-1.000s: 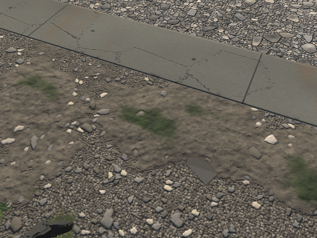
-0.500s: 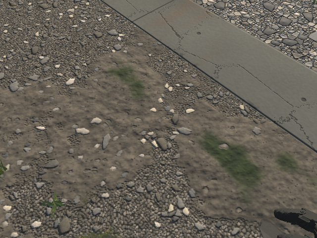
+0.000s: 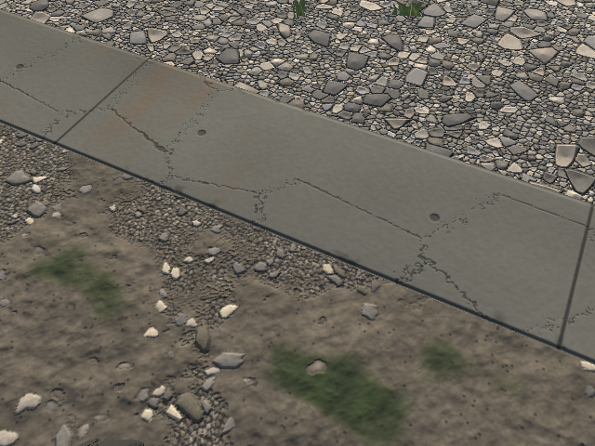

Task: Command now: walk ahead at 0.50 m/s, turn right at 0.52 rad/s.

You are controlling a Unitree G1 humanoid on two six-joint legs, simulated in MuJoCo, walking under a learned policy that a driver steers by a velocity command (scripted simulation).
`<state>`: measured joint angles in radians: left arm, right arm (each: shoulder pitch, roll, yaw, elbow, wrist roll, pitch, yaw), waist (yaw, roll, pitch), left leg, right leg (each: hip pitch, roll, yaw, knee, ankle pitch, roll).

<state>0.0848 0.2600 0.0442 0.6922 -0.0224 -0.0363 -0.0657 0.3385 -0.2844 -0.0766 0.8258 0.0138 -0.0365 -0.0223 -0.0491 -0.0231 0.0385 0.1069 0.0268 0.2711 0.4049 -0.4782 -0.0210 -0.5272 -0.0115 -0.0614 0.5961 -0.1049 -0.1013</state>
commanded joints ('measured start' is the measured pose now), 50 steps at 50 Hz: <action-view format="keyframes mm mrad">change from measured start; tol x32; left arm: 1 366 301 115 12 -4 10 39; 45 -97 57 19 -190 -4 0 13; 50 259 193 91 -106 13 4 34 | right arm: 1 -18 -110 -16 -102 -21 -16 -12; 18 -379 -81 13 -230 -7 -77 36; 25 28 -286 -61 -153 -44 -94 29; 50 -9 -199 -17 12 21 -25 16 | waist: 1 189 -102 -255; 50 200 84 -165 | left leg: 1 -457 100 -42 733 574 28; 2 -778 -109 -254 1016 -126 -11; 17 -591 -20 -319 172 560 -61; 23 -347 -17 -340 35 424 38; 26 227 411 -1109 -99 -97 289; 31 -193 223 -557 -187 267 180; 45 -81 248 -169 -226 607 167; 50 -234 202 -105 296 1013 107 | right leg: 1 696 -119 316 -67 -16 -165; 2 920 -324 897 -232 -155 -362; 11 298 -117 349 -372 250 -198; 21 376 -123 474 -212 -2 -89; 27 -281 20 248 722 -383 86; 46 -103 -44 35 36 17 47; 50 527 27 30 -78 33 -56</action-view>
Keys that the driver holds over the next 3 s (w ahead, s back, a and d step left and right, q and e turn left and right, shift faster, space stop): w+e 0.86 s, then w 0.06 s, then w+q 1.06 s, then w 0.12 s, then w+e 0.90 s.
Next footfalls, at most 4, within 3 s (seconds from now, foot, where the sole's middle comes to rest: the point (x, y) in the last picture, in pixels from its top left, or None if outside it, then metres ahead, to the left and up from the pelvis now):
0.48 left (268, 438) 0.47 0.07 -0.75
1.00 right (431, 374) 0.60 -0.30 -0.75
1.54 left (378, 244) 0.97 -0.23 -0.75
2.00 right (448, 185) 1.17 -0.46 -0.75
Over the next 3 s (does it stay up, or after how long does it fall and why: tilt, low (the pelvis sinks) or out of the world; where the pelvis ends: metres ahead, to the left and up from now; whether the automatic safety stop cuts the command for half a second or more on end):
stays up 1.51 -0.43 -0.12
